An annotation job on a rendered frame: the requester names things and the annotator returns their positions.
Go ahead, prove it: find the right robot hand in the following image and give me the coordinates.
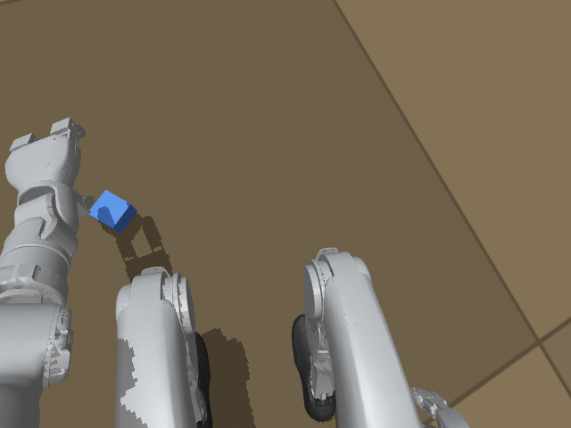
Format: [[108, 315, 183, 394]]
[[410, 387, 471, 428]]

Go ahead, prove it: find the left robot foot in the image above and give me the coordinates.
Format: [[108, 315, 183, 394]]
[[194, 332, 213, 428]]

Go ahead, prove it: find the cube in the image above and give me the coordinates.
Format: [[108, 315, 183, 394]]
[[88, 190, 137, 233]]

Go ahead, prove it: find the left robot hand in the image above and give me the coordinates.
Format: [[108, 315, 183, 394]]
[[4, 117, 95, 218]]

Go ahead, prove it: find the left robot arm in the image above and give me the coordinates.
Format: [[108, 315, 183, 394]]
[[0, 180, 79, 428]]

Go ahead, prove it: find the right robot foot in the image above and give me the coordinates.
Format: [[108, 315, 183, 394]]
[[292, 314, 335, 422]]

